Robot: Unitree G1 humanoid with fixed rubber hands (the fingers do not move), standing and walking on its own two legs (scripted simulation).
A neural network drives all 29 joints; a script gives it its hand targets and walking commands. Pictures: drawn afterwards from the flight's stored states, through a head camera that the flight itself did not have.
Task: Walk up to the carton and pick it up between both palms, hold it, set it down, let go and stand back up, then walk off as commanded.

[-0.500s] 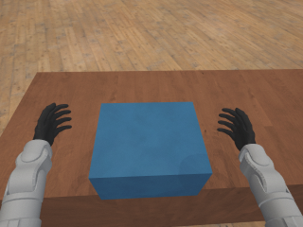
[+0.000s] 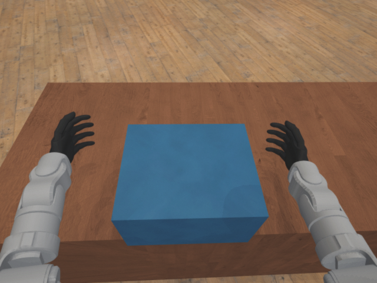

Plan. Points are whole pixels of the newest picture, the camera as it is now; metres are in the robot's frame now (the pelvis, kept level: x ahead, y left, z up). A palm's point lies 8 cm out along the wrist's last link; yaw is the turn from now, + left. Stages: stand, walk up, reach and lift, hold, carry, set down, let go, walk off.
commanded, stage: reach and lift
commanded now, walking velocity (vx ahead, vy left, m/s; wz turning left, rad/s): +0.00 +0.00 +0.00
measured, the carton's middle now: (187, 183) +0.36 +0.03 -0.04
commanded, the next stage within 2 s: none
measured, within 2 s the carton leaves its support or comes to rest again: neither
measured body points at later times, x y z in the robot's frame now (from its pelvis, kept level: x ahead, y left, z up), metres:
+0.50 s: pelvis -0.01 +0.01 -0.02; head +0.04 +0.02 +0.43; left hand +0.37 +0.28 +0.03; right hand +0.39 -0.19 +0.02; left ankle +0.03 +0.14 -0.75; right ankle -0.05 -0.12 -0.75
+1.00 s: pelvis -0.02 +0.00 -0.03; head +0.05 +0.01 +0.42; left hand +0.37 +0.25 +0.00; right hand +0.40 -0.17 +0.00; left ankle +0.03 +0.14 -0.75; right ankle -0.05 -0.12 -0.75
